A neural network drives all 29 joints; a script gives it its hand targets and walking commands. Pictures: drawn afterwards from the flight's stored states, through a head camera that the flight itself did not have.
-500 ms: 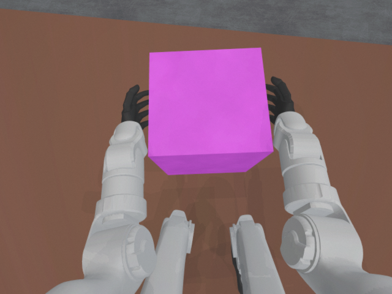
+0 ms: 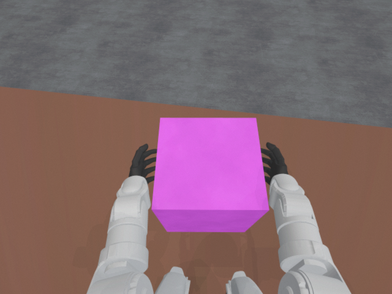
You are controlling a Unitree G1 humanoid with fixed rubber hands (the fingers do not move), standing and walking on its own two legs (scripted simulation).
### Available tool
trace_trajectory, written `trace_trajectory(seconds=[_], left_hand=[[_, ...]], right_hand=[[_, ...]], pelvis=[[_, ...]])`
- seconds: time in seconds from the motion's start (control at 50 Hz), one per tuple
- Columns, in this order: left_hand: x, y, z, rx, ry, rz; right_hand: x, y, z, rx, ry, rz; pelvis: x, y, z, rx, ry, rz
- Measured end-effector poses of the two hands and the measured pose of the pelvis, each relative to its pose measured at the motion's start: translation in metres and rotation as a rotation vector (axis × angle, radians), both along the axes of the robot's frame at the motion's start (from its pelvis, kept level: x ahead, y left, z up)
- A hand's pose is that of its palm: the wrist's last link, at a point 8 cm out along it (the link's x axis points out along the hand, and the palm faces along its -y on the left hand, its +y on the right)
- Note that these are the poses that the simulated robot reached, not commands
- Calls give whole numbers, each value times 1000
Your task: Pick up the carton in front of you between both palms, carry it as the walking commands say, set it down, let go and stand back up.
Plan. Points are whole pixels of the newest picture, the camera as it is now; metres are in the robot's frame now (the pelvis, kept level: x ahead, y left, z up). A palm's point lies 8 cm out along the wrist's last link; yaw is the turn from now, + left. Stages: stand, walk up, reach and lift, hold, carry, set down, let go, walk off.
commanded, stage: reach and lift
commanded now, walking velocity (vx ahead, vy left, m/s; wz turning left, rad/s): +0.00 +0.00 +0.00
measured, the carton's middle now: (206, 181) +0.39 +0.01 -0.08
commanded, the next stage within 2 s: hold in 1.44 s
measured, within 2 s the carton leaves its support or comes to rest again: neither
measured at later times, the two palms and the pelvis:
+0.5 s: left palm (124, 172) +0.32 +0.15 +0.10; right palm (308, 176) +0.32 -0.15 +0.10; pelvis +0.04 +0.00 +0.08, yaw +0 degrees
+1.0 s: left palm (123, 166) +0.33 +0.15 +0.11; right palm (310, 172) +0.32 -0.15 +0.11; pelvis +0.03 +0.00 +0.08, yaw +0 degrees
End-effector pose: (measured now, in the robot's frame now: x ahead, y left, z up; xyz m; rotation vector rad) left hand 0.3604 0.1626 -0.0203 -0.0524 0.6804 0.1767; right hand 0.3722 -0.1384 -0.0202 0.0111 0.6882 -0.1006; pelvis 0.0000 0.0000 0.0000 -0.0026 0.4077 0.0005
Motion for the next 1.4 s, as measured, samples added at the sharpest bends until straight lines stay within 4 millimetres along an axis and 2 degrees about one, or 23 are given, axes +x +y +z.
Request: trace_trajectory(seconds=[0.26, 0.46, 0.62, 0.78, 1.18, 1.4], left_hand=[[-20, -5, 75, -3, -14, -21], [-36, -8, 117, 37, -28, -67], [-47, -9, 116, 37, 17, -73], [-41, -8, 125, 26, -19, -57], [-33, -8, 131, 50, -8, -77], [-36, -10, 136, 60, -9, -86]], right_hand=[[-28, -5, 75, 0, -14, -23], [-48, -8, 117, -33, -30, -14], [-59, -10, 116, -24, 16, -16], [-53, -9, 123, -11, -21, -19], [-44, -8, 132, -43, -11, 0], [-49, -10, 136, -46, -12, -1]], pelvis=[[33, 4, 56, 3, -235, 4], [41, 4, 76, 3, -407, 4], [26, 3, 75, 3, -471, -2], [17, 3, 74, 3, -472, -2], [41, 3, 81, 3, -483, -3], [42, 3, 82, 4, -495, -4]])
